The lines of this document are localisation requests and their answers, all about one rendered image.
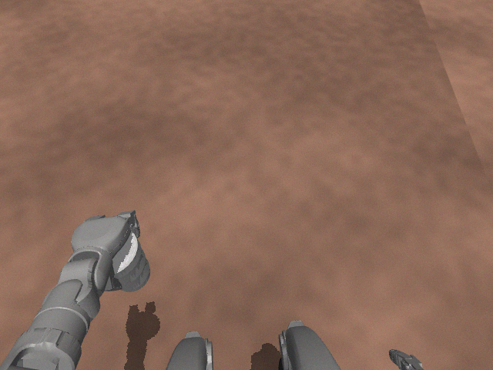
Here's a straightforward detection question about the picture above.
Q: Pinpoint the right robot hand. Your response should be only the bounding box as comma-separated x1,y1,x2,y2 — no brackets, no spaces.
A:
389,349,424,370

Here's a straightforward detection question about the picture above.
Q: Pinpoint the left robot arm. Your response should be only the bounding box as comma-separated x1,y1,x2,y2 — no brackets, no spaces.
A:
0,247,112,370

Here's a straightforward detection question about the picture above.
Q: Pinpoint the left robot hand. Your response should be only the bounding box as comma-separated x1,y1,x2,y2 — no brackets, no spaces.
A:
71,210,140,291

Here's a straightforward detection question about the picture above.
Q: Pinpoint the cup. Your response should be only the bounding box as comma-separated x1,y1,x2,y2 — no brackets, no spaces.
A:
112,231,150,292

